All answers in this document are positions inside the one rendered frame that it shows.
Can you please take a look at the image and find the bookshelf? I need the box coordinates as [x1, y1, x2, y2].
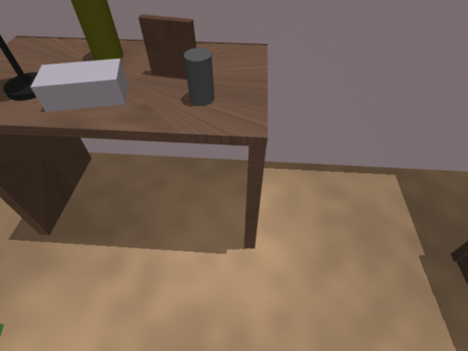
[450, 241, 468, 284]

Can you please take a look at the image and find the desk lamp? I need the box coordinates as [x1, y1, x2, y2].
[0, 35, 38, 101]

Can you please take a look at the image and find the desk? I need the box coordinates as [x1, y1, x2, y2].
[0, 36, 268, 249]

